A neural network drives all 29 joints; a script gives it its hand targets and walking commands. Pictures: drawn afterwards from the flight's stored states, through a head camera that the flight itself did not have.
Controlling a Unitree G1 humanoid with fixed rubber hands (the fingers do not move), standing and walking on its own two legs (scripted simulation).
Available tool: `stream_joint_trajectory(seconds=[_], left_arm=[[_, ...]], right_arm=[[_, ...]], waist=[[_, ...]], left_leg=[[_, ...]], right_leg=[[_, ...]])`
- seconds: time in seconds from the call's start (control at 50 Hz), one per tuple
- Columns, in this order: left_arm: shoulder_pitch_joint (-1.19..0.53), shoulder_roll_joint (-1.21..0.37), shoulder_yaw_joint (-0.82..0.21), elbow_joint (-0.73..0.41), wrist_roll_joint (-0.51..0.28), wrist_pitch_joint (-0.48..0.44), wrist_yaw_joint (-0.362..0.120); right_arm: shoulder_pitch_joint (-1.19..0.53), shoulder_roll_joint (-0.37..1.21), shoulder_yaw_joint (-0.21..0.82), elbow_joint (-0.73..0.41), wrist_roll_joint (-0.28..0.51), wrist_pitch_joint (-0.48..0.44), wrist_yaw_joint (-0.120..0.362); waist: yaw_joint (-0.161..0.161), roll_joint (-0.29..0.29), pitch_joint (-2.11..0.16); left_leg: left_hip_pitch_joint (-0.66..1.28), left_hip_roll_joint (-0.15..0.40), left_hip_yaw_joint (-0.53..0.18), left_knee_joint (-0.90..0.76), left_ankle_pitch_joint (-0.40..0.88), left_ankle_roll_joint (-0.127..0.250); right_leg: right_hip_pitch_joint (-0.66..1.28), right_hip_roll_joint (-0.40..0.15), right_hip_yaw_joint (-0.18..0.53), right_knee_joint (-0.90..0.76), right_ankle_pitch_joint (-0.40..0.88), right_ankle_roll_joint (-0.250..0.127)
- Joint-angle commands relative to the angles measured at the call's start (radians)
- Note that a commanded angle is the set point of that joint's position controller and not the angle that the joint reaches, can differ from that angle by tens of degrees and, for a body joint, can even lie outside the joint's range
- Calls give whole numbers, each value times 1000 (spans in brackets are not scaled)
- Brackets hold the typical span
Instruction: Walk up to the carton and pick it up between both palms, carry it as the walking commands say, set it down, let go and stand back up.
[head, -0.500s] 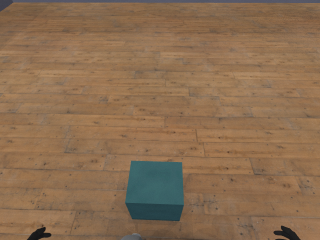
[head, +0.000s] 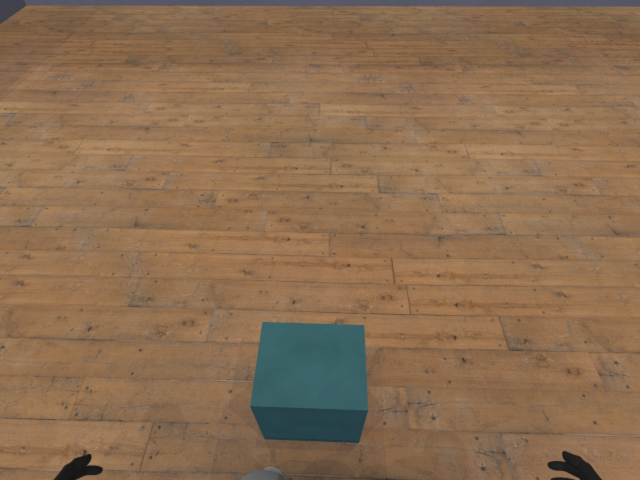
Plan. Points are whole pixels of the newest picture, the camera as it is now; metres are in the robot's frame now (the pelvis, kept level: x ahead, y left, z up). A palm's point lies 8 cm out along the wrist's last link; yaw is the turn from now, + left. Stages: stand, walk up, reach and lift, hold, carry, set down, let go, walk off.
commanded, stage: walk up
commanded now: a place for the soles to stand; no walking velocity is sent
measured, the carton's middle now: (312, 384) +0.45 +0.05 -0.59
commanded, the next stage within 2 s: none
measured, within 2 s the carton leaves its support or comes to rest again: neither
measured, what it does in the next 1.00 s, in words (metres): stands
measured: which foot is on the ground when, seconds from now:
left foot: down 0.00-1.00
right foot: down 0.00-1.00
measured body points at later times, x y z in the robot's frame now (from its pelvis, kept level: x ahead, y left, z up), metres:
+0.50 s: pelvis +0.00 +0.00 +0.00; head +0.02 +0.00 +0.45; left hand +0.10 +0.34 -0.09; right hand +0.14 -0.32 -0.10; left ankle +0.06 +0.13 -0.70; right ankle -0.01 -0.12 -0.70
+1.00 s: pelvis +0.00 +0.00 +0.00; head +0.02 +0.00 +0.45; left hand +0.10 +0.34 -0.09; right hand +0.14 -0.32 -0.10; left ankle +0.06 +0.13 -0.70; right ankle -0.01 -0.12 -0.70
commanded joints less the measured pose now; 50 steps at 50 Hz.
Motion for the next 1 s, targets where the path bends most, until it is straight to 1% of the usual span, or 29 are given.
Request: stream_joint_trajectory(seconds=[0.0, 0.02, 0.1, 0.12, 0.16, 0.22, 0.26, 0.28, 0.34, 0.38, 0.42, 0.44, 0.48, 0.5, 0.54, 0.56, 0.6, 0.64, 0.68, 0.7, 0.72, 0.74, 0.78, 0.8, 0.82, 0.86, 0.88, 0.92, 0.98], left_arm=[[-54, 174, 42, -50, 24, -11, 2], [-72, 191, 52, -52, 22, -15, 1], [-79, 210, 56, -55, 25, -16, 4], [-81, 211, 48, -62, 21, -14, 3], [-98, 179, 43, -62, 11, -4, -1], [-47, 155, 39, -52, 14, -3, -1], [-64, 180, 50, -57, 29, -16, 1], [-52, 185, 56, -37, 25, -16, 3], [-83, 200, 51, -60, 30, -21, 0], [-76, 181, 53, -72, 19, -13, -1], [-82, 171, 45, -63, 17, -3, -1], [-53, 169, 44, -59, 19, -4, 3], [-44, 181, 51, -55, 28, -10, 4], [-43, 198, 58, -49, 24, -16, 6], [-68, 220, 63, -52, 27, -11, 2], [-62, 211, 55, -53, 28, -12, 0], [-86, 212, 58, -73, 19, -8, 2], [-72, 180, 46, -61, 9, -6, -1], [-78, 157, 50, -60, 7, 1, -1], [-36, 149, 44, -46, 9, 3, 0], [-31, 141, 40, -44, 11, -2, 1], [-35, 151, 46, -30, 22, -10, 1], [-24, 211, 64, -31, 31, -22, 2], [-45, 234, 67, -40, 35, -24, 5], [-68, 226, 56, -49, 26, -19, 1], [-82, 203, 53, -57, 24, -17, 3], [-92, 192, 49, -61, 20, -16, 2], [-78, 177, 45, -61, 16, -16, 2], [-60, 171, 50, -66, 15, -3, 0]], right_arm=[[-75, -177, -12, -52, -14, -6, -6], [-36, -177, -12, -42, -10, -7, -5], [-16, -191, -24, -44, -10, -9, -2], [-23, -189, -23, -42, -12, -10, -5], [-17, -202, -15, -45, -19, -18, -8], [-65, -209, -16, -52, -21, -13, -8], [-64, -168, -17, -53, -18, -8, -6], [-57, -170, -13, -49, -13, -7, -6], [4, -172, -17, -21, -15, -7, -4], [2, -186, -21, -29, -15, -13, -3], [-33, -203, -19, -38, -26, -11, -5], [-60, -190, -18, -40, -23, -10, -6], [-74, -170, -10, -43, -22, -9, -10], [-61, -180, -17, -37, -17, -8, -6], [-22, -175, -18, -32, -12, -9, -4], [-20, -190, -23, -32, -19, -5, -6], [14, -200, -30, -39, -22, -13, -5], [-27, -215, -25, -37, -24, -18, -4], [-30, -218, -28, -40, -25, -15, -8], [-49, -227, -23, -45, -25, -15, -7], [-79, -206, -14, -60, -22, -9, -8], [-94, -189, -7, -47, -21, -9, -8], [-69, -161, -13, -50, -11, -6, -8], [-35, -152, -12, -51, -11, -6, -8], [-26, -169, -14, -36, -19, -6, -8], [1, -175, -20, -35, -13, -12, -6], [-9, -177, -25, -42, -15, -13, -7], [-29, -194, -21, -47, -16, -12, -6], [-67, -189, -18, -53, -19, -10, -5]], waist=[[14, 55, -63], [2, -3, -87], [-10, 7, -106], [-6, 21, -122], [-1, 56, -106], [21, 128, -102], [4, 9, -51], [16, -30, -77], [-20, 10, -98], [-12, 27, -130], [0, 106, -113], [15, 112, -76], [14, 60, -82], [16, -19, -89], [-2, -2, -81], [-9, -11, -58], [-30, -3, -114], [7, 85, -116], [10, 168, -109], [11, 167, -108], [22, 179, -110], [34, 96, -90], [17, -62, -84], [0, -52, -71], [-7, -68, -53], [-32, 3, -103], [-23, 25, -123], [-9, 49, -138], [18, 101, -113]], left_leg=[[-2, 66, -135, -123, 110, 73], [-5, 66, -128, -110, 81, 63], [50, 40, -78, -71, 191, 62], [65, 54, -97, -71, 217, 71], [62, 85, -187, -153, 229, 96], [14, 116, -270, -212, 86, 123], [-34, 69, -164, -118, 83, 81], [-22, 43, -111, -67, 99, 58], [68, 40, -50, -78, 183, 39], [83, 66, -136, -111, 230, 75], [38, 85, -204, -150, 146, 106], [15, 92, -213, -159, 121, 103], [-22, 75, -170, -127, 104, 86], [-36, 61, -125, -87, 93, 64], [27, 25, -55, -43, 103, 51], [17, 30, -67, -36, 110, 59], [81, 53, -113, -98, 159, 75], [63, 95, -217, -163, 181, 104], [35, 146, -331, -243, 95, 153], [28, 163, -371, -277, 38, 164], [20, 155, -365, -281, -2, 157], [-18, 130, -294, -236, 5, 114], [-57, 42, -118, -64, 49, 56], [-57, 14, -48, -16, 75, 36], [21, 34, -25, -37, 104, 31], [85, 41, -66, -77, 190, 56], [100, 65, -94, -86, 266, 68], [74, 82, -156, -105, 261, 89], [8, 94, -226, -189, 52, 107]], right_leg=[[65, -92, 157, -368, 9, -104], [73, -108, 167, -378, -18, -101], [78, -126, 157, -338, 93, -111], [69, -123, 166, -310, 112, -113], [57, -58, 96, -241, 108, -82], [66, -12, 75, -255, 8, -70], [59, -86, 159, -381, -54, -96], [71, -128, 222, -417, -41, -133], [64, -150, 181, -363, 117, -136], [61, -71, 88, -273, 115, -86], [43, -43, 83, -245, 21, -68], [31, -49, 110, -293, -37, -77], [63, -78, 140, -357, -64, -93], [97, -115, 183, -387, -75, -117], [24, -159, 215, -392, -33, -142], [21, -162, 214, -378, -15, -150], [38, -101, 124, -285, 45, -101], [52, -26, 68, -219, 64, -60], [52, 11, 55, -154, -3, -45], [43, 24, 66, -163, -44, -41], [49, 19, 82, -211, -28, -45], [82, -8, 113, -299, -53, -64], [105, -128, 219, -428, -44, -122], [91, -184, 280, -450, 21, -148], [37, -193, 239, -416, 91, -158], [43, -127, 158, -327, 187, -116], [50, -103, 122, -293, 162, -94], [63, -73, 98, -289, 96, -80], [75, -43, 99, -265, -32, -76]])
